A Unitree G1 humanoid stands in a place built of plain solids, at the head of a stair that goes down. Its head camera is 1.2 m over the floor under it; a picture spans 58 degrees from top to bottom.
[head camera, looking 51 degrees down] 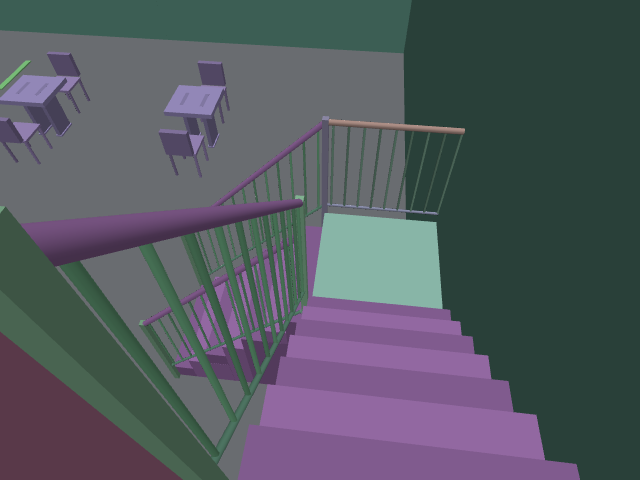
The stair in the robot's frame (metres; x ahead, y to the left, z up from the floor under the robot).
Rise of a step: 0.20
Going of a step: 0.20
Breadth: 0.98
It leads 7 degrees to the right of straight ahead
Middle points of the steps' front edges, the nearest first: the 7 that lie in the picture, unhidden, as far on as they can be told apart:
0.35 -0.27 -0.20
0.55 -0.29 -0.40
0.75 -0.31 -0.60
0.95 -0.33 -0.80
1.15 -0.36 -1.00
1.35 -0.38 -1.20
1.55 -0.40 -1.40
